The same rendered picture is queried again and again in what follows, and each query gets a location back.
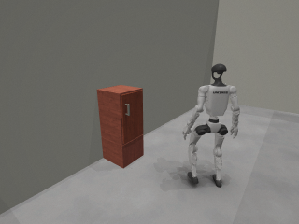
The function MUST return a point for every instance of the left robot foot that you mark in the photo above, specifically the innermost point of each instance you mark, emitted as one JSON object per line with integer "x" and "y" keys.
{"x": 194, "y": 179}

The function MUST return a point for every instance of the left robot upper arm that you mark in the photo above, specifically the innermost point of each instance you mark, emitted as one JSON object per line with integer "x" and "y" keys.
{"x": 201, "y": 97}

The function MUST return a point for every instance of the cupboard door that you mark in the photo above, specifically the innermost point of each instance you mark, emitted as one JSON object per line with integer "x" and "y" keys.
{"x": 132, "y": 126}

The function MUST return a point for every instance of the right robot upper arm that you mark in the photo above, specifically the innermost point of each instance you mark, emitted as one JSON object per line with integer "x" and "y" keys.
{"x": 234, "y": 99}

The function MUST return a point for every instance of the right robot hand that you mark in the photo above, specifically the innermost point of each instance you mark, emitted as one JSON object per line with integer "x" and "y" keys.
{"x": 233, "y": 130}

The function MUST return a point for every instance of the handle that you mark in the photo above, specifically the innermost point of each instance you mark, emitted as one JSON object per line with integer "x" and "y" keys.
{"x": 128, "y": 110}

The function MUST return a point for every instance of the robot left forearm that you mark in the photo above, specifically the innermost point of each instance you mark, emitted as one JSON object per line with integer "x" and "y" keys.
{"x": 193, "y": 117}

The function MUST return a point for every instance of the right robot thigh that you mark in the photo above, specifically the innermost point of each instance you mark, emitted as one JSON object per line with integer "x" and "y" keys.
{"x": 219, "y": 137}

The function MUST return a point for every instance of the left robot hand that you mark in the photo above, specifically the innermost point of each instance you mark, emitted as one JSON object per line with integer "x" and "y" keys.
{"x": 186, "y": 130}

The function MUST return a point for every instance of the robot right forearm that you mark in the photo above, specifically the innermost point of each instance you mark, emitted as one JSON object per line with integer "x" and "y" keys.
{"x": 235, "y": 116}

